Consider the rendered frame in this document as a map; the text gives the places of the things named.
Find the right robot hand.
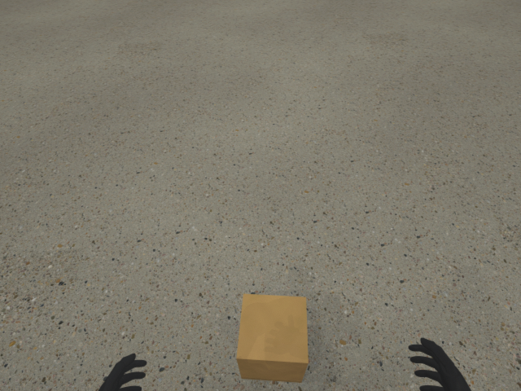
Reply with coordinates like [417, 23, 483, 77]
[409, 338, 471, 391]

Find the carton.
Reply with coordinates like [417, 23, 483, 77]
[236, 294, 309, 383]

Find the left robot hand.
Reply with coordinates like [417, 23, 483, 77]
[99, 354, 147, 391]

